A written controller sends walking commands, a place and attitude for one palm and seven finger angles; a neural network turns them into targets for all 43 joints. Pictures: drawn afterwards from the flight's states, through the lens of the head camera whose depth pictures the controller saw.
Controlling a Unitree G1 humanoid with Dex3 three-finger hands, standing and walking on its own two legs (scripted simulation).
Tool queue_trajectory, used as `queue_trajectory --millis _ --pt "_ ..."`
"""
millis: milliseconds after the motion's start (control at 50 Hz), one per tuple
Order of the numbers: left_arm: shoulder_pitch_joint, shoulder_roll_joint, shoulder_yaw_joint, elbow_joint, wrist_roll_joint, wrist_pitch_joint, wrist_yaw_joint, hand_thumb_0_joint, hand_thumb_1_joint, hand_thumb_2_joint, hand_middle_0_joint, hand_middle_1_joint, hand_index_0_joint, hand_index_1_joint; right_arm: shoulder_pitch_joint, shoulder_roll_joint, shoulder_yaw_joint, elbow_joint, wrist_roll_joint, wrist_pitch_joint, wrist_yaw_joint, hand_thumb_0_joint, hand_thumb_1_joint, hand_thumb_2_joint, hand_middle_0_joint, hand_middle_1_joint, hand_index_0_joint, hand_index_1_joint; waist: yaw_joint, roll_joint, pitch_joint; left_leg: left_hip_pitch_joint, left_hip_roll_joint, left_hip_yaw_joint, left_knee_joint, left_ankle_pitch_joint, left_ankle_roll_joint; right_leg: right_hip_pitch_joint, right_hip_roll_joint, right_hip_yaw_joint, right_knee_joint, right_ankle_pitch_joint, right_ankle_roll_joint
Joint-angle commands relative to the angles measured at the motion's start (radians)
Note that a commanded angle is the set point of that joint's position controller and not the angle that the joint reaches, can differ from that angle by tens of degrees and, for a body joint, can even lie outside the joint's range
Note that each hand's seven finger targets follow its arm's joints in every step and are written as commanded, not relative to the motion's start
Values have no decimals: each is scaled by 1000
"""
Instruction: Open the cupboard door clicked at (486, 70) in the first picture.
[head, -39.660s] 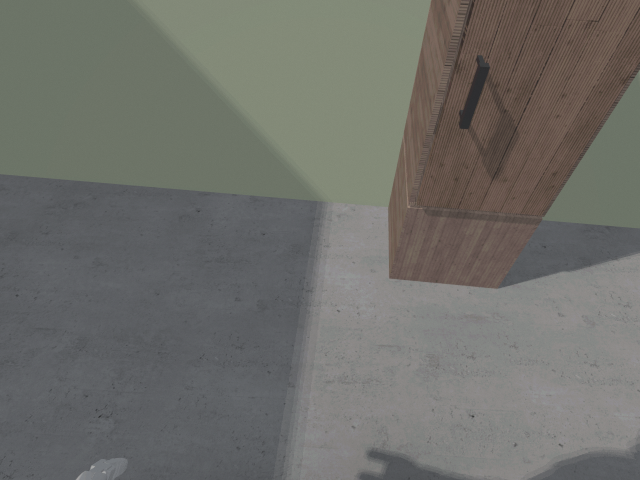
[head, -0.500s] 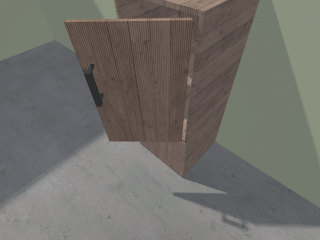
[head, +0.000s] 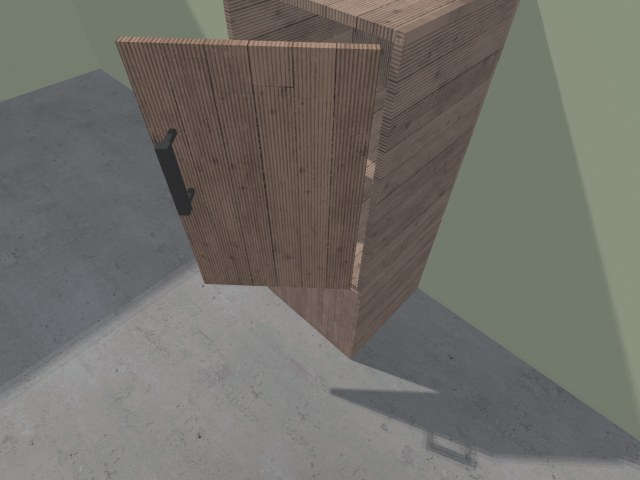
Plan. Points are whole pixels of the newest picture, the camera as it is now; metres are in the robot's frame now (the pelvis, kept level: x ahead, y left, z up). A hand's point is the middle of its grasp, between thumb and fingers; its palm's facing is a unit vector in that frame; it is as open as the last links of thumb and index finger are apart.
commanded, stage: come to a stop and stand still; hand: left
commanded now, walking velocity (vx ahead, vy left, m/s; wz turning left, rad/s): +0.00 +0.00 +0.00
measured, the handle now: (178, 173) +0.58 +0.28 +0.04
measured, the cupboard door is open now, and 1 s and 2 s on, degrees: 41 41 41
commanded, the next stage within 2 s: look again from close up in 0.12 s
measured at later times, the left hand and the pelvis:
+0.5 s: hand out of the picture +0.02 +0.20 -0.17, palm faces +0.02 -0.98 -0.22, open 7.4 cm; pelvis +0.01 +0.01 +0.00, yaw +0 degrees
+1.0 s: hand (155, 407) +0.20 +0.21 -0.01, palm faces +0.20 -0.98 -0.05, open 7.7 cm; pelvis -0.02 +0.02 -0.02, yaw +3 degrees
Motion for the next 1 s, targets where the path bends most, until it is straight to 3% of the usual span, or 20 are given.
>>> queue_trajectory --millis 0,120,240,520,740,760,780,800,820,840,860,880,900,920,940,960,980 --pt "64 127 25 -24 2 -21 8 0 900 900 -200 -300 -200 -300 23 -100 -20 -36 6 -22 -9 0 -900 -900 200 300 200 300 5 -2 10 76 41 -34 -39 162 54 -85 -111 100 -109 359 -6" --pt "74 128 27 -16 5 -22 9 0 900 900 -200 -300 -200 -300 -2 -103 -23 -34 7 -24 -12 0 -900 -900 200 300 200 300 8 -6 -2 98 45 -31 -34 213 56 -65 -112 92 -99 443 1" --pt "64 127 27 -12 6 -18 8 0 900 900 -200 -300 -200 -300 -20 -119 -25 -33 6 -24 -13 0 -900 -900 200 300 200 300 9 26 16 105 50 -39 -52 225 62 -82 -111 86 -105 386 4" --pt "44 143 31 -14 6 -20 6 0 900 900 -200 -300 -200 -300 -36 -131 -25 -27 6 -28 -12 0 -900 -900 200 300 200 300 15 -11 -3 109 50 -52 -68 247 69 -51 -120 74 -110 394 7" --pt "29 152 33 -13 4 -19 7 0 900 900 -200 -300 -200 -300 -32 -140 -25 -15 6 -30 -13 0 -900 -900 200 300 200 300 14 2 -9 117 52 -58 -79 271 69 -41 -123 68 -117 389 9" --pt "106 113 20 6 12 -32 49 0 900 900 -200 -300 -200 -300 -88 -152 -32 -92 14 -27 -3 0 -900 -900 200 300 200 300 26 44 71 22 52 -14 146 301 39 -110 -177 147 -148 663 50" --pt "-638 387 180 -1532 -182 -244 35 0 877 890 -202 -315 -202 -315 -34 -281 -52 -409 64 -176 -44 0 -900 -900 200 300 200 300 -74 178 -428 275 -70 -51 -6 464 77 10 -83 24 -20 722 -1" --pt "-146 301 170 -1261 -101 -206 70 0 853 880 -203 -330 -203 -330 -79 -206 -39 -368 49 -274 -81 0 -900 -900 200 300 200 300 25 343 -451 419 -24 -74 -51 636 94 -51 -26 -8 85 498 -7" --pt "117 93 54 -1146 -137 -85 86 0 830 870 -205 -345 -205 -345 -90 -156 -45 -377 76 -304 -75 0 -900 -900 200 300 200 300 -7 285 -316 326 -9 -83 -40 652 79 -174 -20 -74 100 249 16" --pt "96 1 49 -1074 -168 -79 61 0 807 860 -207 -360 -207 -360 -49 -169 -59 -343 72 -303 -67 0 -900 -900 200 300 200 300 -37 122 -179 237 -6 -90 1 583 73 -233 -25 -77 62 223 30" --pt "-3 57 104 -1085 -174 -126 35 0 783 850 -208 -375 -208 -375 -74 -200 -82 -399 55 -303 -59 0 -900 -900 200 300 200 300 -51 3 -43 84 -28 -100 48 384 68 -301 -21 -87 19 223 36" --pt "15 91 162 -1011 -179 -188 -1 0 760 840 -210 -390 -210 -390 -69 -221 -94 -416 37 -298 -59 0 -900 -900 200 300 200 300 -55 -120 -48 -20 -54 -87 98 248 67 -346 -19 -93 28 245 41" --pt "117 59 180 -911 -194 -261 -48 0 737 830 -212 -405 -212 -405 -76 -212 -98 -439 25 -295 -55 0 -900 -900 200 300 200 300 -30 -196 -44 -112 -63 -88 148 205 62 -387 -13 -100 84 249 42" --pt "238 35 185 -845 -196 -330 -108 0 713 820 -213 -420 -213 -420 -90 -208 -103 -475 29 -296 -38 0 -900 -900 200 300 200 300 20 -143 -73 -158 -76 -76 197 231 53 -385 -14 -97 154 300 32" --pt "266 25 194 -818 -211 -410 -170 0 690 810 -215 -435 -215 -435 -106 -204 -107 -495 19 -294 -23 0 -900 -900 200 300 200 300 45 -188 -148 -229 -79 -70 258 222 43 -414 -12 -92 237 316 29" --pt "265 5 175 -814 -224 -491 -238 0 667 800 -217 -450 -217 -450 -130 -202 -111 -527 15 -293 -10 0 -900 -900 200 300 200 300 59 -193 -171 -300 -82 -67 314 187 38 -458 -11 -81 305 305 27" --pt "227 23 179 -819 -237 -565 -306 0 643 790 -218 -465 -218 -465 -150 -205 -115 -554 18 -296 3 0 -900 -900 200 300 200 300 60 -159 -197 -361 -86 -65 364 138 36 -500 -17 -64 353 275 23"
